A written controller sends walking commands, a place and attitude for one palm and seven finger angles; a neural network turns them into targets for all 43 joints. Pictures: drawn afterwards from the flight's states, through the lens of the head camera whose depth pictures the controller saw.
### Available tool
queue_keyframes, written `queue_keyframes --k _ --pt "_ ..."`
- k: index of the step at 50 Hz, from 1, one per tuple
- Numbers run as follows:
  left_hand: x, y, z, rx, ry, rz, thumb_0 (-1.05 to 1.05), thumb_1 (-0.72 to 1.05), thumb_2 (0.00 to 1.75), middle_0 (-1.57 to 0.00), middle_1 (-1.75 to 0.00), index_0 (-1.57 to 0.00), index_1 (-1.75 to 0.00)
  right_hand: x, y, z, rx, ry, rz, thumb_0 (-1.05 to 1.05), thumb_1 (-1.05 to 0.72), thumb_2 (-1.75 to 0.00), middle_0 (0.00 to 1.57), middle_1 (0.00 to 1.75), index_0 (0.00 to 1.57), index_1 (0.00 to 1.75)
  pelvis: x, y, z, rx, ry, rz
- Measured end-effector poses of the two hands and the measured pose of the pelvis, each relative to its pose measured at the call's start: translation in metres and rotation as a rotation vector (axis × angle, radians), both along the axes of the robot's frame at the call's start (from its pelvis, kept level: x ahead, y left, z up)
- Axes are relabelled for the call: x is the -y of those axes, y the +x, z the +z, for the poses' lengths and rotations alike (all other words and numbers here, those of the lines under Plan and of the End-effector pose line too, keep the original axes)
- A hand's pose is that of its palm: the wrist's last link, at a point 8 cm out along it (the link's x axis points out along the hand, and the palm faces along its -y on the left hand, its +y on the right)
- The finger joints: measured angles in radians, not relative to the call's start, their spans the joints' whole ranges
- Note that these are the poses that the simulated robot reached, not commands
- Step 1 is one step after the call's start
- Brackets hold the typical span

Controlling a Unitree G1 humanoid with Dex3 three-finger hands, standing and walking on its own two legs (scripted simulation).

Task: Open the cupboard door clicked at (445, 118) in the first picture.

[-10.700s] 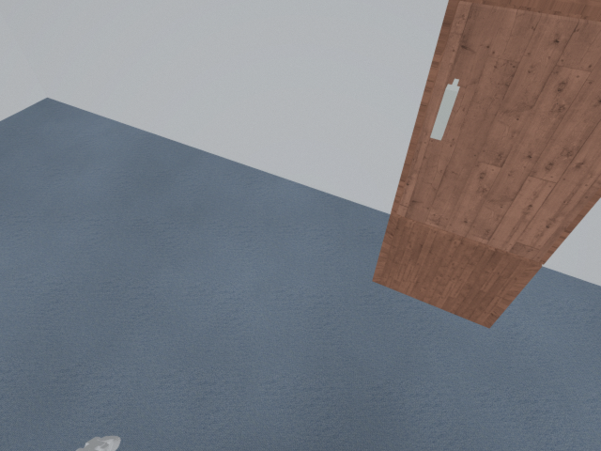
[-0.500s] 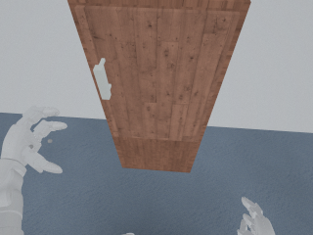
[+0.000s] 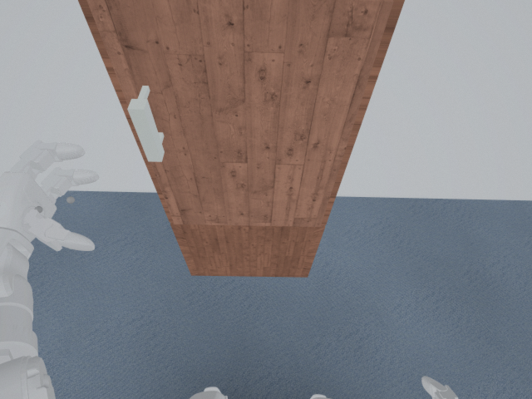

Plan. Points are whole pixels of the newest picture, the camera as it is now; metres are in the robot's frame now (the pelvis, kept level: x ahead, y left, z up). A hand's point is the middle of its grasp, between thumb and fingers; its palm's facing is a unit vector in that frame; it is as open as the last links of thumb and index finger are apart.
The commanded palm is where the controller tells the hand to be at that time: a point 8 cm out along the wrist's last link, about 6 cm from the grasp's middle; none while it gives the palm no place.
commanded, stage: move the hooked fingers beside the handle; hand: left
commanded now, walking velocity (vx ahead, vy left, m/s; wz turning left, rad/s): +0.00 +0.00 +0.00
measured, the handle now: (150, 124) +0.55 +0.22 +0.08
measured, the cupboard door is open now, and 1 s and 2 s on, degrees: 0 0 0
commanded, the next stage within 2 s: slide the fingers in behind the handle in 1.74 s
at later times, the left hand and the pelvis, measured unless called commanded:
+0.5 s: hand (84, 167) +0.43 +0.29 +0.09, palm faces +0.00 -1.00 -0.02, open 14.0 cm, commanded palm +0.42 +0.34 +0.09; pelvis +0.00 +0.02 -0.01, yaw +0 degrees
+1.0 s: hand (94, 138) +0.49 +0.30 +0.09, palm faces +0.00 -1.00 -0.01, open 14.0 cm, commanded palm +0.48 +0.34 +0.08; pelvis +0.00 +0.02 -0.02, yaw -2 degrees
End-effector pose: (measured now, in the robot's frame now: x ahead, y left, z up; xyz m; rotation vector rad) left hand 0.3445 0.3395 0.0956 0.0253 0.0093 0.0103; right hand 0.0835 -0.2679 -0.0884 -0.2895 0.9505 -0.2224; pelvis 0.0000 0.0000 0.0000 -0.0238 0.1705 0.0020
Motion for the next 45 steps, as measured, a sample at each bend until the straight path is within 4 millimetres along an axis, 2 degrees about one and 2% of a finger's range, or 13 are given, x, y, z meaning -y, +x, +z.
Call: queue_keyframes --k 22,35,45 --pt "-0.004 0.055 -0.005 -0.014 -0.019 -0.007 -0.01 -0.50 0.30 -0.30 -1.20 -0.30 -1.20 -0.016 -0.018 -0.007 -0.118 -0.008 -0.028 0.01 -0.90 -0.90 0.21 0.30 0.20 0.30 -0.015 0.001 -0.006 -0.055 -0.015 -0.003" --pt "-0.005 0.094 -0.005 -0.019 -0.014 -0.014 -0.02 -0.50 0.30 -0.30 -1.20 -0.30 -1.20 -0.011 -0.057 -0.012 -0.262 -0.034 -0.093 0.01 -0.90 -0.90 0.21 0.30 0.20 0.30 -0.017 0.002 -0.012 -0.106 -0.025 -0.010" --pt "-0.008 0.116 -0.004 -0.020 -0.018 -0.013 -0.01 -0.50 0.30 -0.30 -1.20 -0.30 -1.20 -0.010 -0.085 -0.012 -0.360 -0.043 -0.146 0.01 -0.90 -0.90 0.21 0.30 0.20 0.30 -0.018 0.005 -0.014 -0.137 -0.031 -0.018"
